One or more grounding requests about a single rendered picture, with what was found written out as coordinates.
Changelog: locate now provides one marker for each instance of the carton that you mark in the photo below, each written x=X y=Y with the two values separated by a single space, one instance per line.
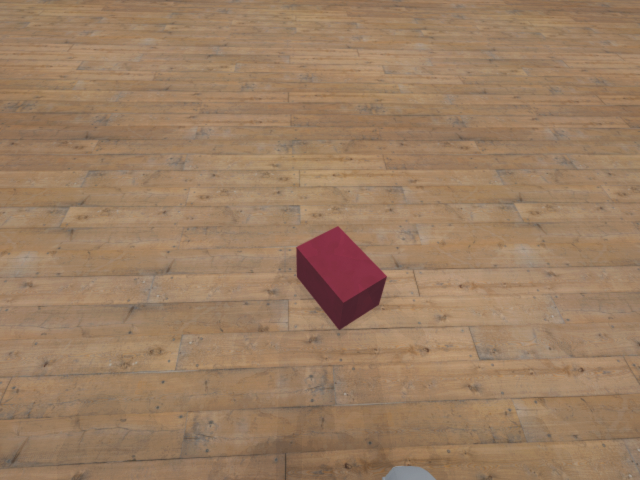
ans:
x=342 y=279

